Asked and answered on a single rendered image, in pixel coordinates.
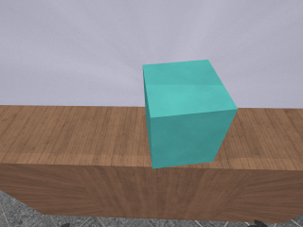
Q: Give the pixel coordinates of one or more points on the carton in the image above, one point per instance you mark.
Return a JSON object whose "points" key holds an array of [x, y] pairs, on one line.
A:
{"points": [[188, 112]]}

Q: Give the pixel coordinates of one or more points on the pedestal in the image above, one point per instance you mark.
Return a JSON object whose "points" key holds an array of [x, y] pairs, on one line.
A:
{"points": [[95, 161]]}

